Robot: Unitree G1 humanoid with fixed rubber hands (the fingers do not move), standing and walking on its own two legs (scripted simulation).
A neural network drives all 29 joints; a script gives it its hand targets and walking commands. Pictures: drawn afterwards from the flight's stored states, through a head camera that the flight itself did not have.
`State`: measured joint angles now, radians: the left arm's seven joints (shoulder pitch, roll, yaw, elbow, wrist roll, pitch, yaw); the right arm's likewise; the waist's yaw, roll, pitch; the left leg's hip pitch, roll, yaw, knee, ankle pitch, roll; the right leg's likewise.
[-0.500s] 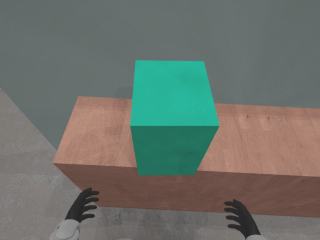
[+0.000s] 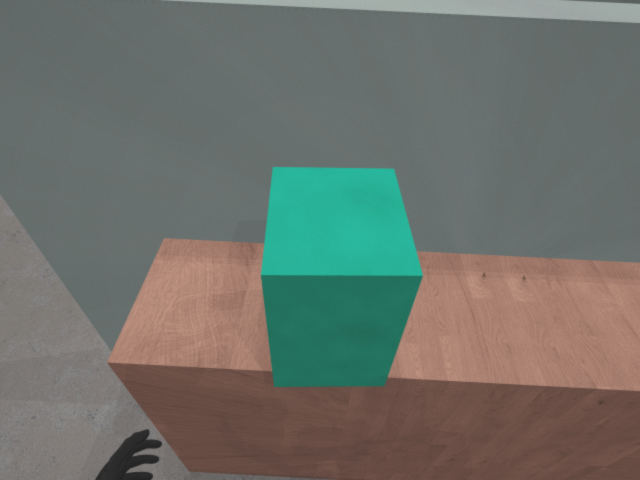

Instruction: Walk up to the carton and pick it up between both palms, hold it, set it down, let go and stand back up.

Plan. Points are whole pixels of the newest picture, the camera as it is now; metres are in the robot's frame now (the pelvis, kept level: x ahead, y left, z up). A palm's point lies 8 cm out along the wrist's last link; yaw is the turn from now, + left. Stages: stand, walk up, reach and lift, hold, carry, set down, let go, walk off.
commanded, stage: stand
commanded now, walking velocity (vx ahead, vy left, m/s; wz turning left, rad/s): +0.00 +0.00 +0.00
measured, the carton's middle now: (331, 282) +0.39 +0.00 +0.01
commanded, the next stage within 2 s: none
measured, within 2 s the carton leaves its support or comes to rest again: neither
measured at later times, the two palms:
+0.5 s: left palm out of the picture +0.11 +0.27 -0.10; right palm out of the picture +0.08 -0.27 -0.09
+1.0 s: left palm out of the picture +0.08 +0.28 -0.11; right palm out of the picture +0.05 -0.27 -0.10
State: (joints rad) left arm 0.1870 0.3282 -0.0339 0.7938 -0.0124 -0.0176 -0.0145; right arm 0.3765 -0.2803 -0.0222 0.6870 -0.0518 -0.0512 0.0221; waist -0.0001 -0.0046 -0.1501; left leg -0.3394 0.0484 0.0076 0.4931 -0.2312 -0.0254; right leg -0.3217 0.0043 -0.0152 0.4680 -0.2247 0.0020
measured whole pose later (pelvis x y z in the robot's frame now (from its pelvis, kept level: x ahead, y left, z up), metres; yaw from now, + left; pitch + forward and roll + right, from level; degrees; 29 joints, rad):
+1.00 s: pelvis -0.01 +0.00 +0.00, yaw +0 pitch +3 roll -1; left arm 0.20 0.33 -0.03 0.97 -0.01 -0.03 -0.02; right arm 0.37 -0.28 -0.02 0.77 -0.05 -0.05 0.01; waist 0.00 0.00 -0.17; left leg -0.34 0.05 0.01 0.49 -0.21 -0.03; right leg -0.32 0.00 -0.02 0.47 -0.21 0.00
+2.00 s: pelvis -0.03 +0.00 +0.00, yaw +0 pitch +2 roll -1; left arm 0.20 0.33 -0.03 1.02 -0.01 -0.03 -0.02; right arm 0.33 -0.28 -0.02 0.84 -0.04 -0.05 0.01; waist 0.00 0.00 -0.13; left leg -0.34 0.05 0.01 0.49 -0.19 -0.03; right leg -0.32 0.00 -0.02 0.47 -0.18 0.00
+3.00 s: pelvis -0.03 +0.00 +0.00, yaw +0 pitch +2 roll -1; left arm 0.20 0.33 -0.03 1.03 -0.01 -0.03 -0.02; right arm 0.30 -0.28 -0.02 0.87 -0.03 -0.04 0.01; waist 0.00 0.00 -0.10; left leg -0.34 0.05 0.01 0.49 -0.19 -0.03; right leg -0.32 0.00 -0.02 0.47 -0.18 0.00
